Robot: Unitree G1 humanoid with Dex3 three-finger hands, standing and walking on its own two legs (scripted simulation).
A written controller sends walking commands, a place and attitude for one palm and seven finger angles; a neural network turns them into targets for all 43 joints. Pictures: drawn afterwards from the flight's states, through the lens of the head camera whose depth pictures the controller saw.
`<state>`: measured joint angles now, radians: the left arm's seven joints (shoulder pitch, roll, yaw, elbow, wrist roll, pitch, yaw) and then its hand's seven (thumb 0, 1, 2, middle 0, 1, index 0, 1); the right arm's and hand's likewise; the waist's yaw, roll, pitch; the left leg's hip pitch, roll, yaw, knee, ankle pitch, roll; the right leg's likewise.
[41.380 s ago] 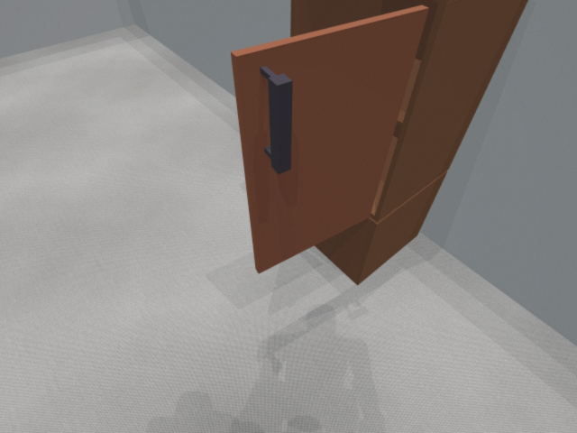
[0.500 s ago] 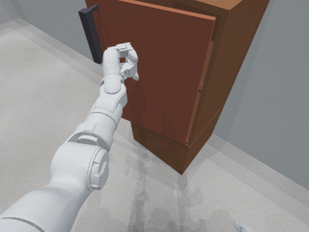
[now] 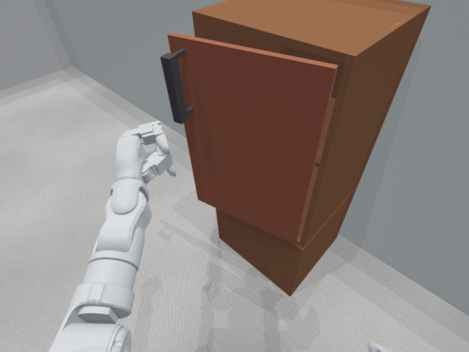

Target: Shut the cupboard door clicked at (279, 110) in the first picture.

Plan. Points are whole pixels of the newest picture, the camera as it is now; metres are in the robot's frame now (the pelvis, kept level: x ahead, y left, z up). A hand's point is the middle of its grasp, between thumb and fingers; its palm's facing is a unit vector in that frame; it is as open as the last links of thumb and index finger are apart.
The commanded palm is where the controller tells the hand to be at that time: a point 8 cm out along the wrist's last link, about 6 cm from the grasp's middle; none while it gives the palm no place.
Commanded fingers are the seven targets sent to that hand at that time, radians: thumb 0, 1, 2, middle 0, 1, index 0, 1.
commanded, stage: draw the hand back to the body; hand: left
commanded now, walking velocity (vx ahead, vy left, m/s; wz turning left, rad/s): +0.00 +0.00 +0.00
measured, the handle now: (181, 87) +0.68 +0.16 +0.14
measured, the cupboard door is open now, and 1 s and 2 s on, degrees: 13 13 13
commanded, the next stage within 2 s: step back with the hand held close in 1.14 s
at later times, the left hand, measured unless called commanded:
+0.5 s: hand (81, 215) +0.26 +0.22 +0.17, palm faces +0.34 -0.89 -0.30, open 4.2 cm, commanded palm +0.21 +0.26 +0.17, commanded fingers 0.00 0.90 0.90 -0.53 -0.66 -0.53 -0.66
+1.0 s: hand (15, 264) +0.20 +0.28 +0.16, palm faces +0.53 -0.75 -0.39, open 7.3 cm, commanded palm +0.14 +0.31 +0.18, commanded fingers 0.00 0.90 0.90 -0.20 -0.30 -0.20 -0.30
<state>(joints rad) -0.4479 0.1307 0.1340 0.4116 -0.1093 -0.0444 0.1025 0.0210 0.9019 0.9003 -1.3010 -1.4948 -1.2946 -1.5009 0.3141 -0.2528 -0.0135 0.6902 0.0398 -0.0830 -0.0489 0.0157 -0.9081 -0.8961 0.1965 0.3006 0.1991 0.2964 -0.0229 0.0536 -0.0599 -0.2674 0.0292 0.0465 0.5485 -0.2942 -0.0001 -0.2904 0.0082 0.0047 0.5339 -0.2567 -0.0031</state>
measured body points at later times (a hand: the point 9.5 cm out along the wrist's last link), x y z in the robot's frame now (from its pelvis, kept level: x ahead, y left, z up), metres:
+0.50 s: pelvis +0.01 +0.00 +0.01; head -0.01 -0.03 +0.46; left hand +0.24 +0.26 +0.19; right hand +0.20 -0.19 -0.09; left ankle +0.00 +0.12 -0.73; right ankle +0.01 -0.12 -0.73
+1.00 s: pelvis +0.02 +0.00 +0.01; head +0.00 -0.03 +0.46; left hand +0.16 +0.32 +0.18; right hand +0.22 -0.21 -0.08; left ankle +0.00 +0.12 -0.73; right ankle +0.02 -0.12 -0.73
